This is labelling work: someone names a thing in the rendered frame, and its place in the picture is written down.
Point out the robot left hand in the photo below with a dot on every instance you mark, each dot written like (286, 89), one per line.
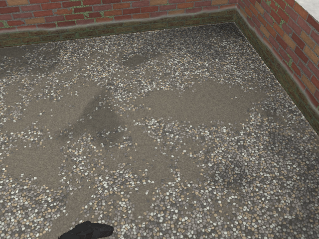
(88, 230)

